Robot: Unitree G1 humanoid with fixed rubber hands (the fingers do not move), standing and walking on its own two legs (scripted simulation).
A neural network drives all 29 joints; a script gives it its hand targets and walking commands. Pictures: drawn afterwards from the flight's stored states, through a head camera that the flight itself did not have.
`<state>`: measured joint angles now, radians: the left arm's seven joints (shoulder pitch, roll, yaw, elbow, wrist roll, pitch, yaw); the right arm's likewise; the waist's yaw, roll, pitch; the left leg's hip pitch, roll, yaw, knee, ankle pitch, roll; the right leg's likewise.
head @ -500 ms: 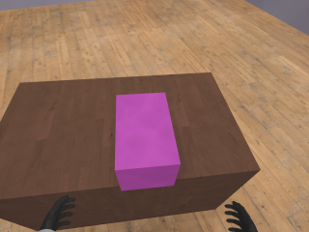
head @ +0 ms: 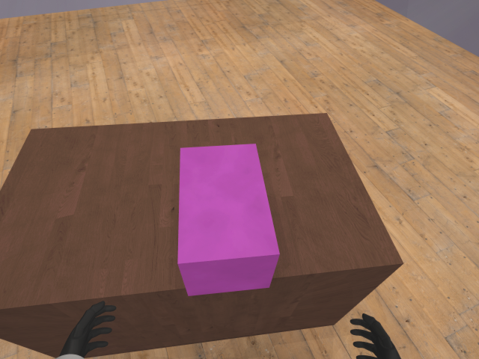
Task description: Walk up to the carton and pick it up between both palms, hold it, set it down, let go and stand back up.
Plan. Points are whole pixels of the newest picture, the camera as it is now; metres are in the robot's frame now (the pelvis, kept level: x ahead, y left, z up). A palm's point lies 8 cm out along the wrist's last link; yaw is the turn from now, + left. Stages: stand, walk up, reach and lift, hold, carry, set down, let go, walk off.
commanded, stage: stand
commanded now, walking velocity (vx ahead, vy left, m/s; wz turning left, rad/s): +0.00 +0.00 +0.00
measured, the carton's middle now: (223, 216) +0.42 +0.03 -0.08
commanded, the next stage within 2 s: walk up in 0.20 s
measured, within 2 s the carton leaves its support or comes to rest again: neither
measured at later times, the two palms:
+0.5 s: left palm out of the picture +0.14 +0.27 -0.08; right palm out of the picture +0.12 -0.27 -0.09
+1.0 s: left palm out of the picture +0.09 +0.27 -0.11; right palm out of the picture +0.05 -0.32 -0.09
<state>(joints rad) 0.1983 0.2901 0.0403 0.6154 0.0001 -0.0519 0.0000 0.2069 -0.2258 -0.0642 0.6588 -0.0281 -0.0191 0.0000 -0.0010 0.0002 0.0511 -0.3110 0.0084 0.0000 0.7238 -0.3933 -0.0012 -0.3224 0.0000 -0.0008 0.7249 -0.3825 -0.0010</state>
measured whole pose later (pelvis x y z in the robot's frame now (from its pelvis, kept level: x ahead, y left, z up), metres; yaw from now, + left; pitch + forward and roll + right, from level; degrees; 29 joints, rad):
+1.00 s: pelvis -0.04 -0.02 -0.01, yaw +2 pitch -3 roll +0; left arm 0.20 0.37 0.08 0.62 0.00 0.05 -0.01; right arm 0.29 -0.32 -0.06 0.70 -0.04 -0.07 -0.04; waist 0.00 -0.07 0.17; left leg -0.34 0.00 0.00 0.83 -0.44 0.03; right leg -0.39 -0.01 0.00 1.03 -0.53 -0.04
